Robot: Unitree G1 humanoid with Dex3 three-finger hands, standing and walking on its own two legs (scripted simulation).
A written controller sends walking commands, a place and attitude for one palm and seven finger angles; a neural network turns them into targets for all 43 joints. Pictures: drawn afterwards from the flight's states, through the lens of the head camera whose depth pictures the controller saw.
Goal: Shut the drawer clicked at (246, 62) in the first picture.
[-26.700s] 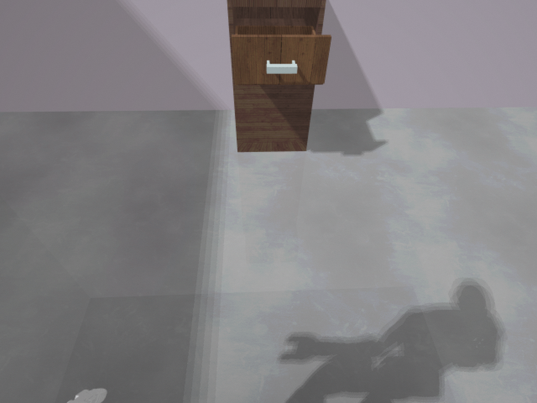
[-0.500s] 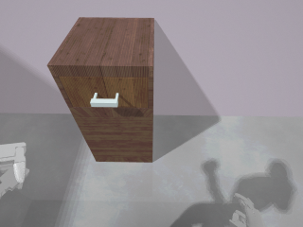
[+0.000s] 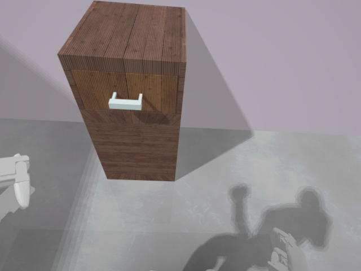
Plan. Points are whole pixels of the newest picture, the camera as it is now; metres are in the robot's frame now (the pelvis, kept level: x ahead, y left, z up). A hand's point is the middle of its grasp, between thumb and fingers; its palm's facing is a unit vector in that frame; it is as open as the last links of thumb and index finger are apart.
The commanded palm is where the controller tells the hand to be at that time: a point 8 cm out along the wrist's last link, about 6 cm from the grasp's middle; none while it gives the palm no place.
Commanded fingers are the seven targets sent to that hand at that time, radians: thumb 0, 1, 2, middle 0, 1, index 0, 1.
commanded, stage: step back with the hand held close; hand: left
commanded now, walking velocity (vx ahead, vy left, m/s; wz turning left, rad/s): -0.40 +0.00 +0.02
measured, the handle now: (126, 100) +0.67 +0.22 -0.07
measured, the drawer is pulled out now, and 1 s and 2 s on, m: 0.00 0.00 0.00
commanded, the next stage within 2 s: stop stepping back and stand still in 0.46 s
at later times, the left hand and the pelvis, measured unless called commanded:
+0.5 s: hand (52, 250) +0.13 +0.17 +0.17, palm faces +0.08 -0.82 -0.56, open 3.3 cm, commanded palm +0.05 +0.24 +0.19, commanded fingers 0.00 0.90 0.90 -1.40 -1.60 -1.40 -1.60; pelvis -0.10 -0.03 +0.01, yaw -4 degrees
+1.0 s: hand out of the picture -0.02 +0.20 +0.19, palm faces +0.36 -0.81 -0.46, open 3.3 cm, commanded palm -0.08 +0.25 +0.19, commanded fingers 0.00 0.90 0.90 -1.40 -1.60 -1.40 -1.60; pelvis -0.21 -0.03 +0.01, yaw +1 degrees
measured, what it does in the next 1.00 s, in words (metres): walks backwards: right foot, then left foot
